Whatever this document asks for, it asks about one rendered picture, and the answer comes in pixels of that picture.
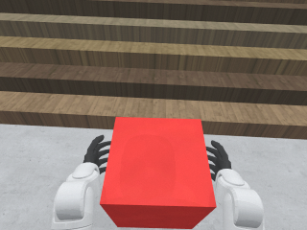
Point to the robot left hand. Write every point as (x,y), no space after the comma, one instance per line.
(93,154)

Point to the robot right hand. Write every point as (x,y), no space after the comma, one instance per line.
(221,160)

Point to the carton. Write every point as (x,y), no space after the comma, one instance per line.
(157,174)

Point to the left robot forearm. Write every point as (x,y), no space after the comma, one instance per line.
(74,201)

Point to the right robot forearm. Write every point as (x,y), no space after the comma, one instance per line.
(242,207)

